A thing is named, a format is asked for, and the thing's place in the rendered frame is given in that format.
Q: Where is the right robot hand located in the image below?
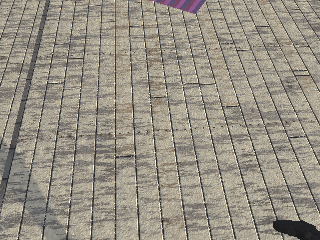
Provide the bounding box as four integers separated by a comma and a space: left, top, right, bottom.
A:
273, 220, 320, 240

